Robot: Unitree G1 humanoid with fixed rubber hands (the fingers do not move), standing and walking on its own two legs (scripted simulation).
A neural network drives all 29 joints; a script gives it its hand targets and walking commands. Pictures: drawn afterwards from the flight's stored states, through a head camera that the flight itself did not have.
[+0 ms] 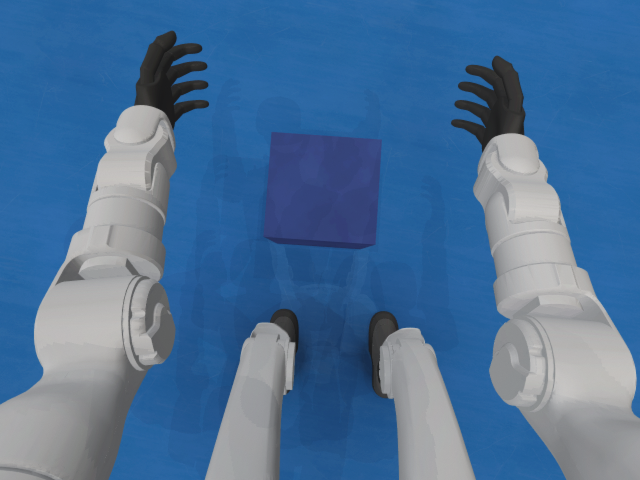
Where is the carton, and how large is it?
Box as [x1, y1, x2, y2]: [263, 132, 381, 248]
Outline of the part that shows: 271,132 263,236 277,243 349,248 362,248 375,244 381,140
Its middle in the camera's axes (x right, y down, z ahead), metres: +0.01 -0.09 +0.85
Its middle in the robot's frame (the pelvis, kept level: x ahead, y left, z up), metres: +0.49 +0.03 -0.52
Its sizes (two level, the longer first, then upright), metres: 0.210 0.200 0.250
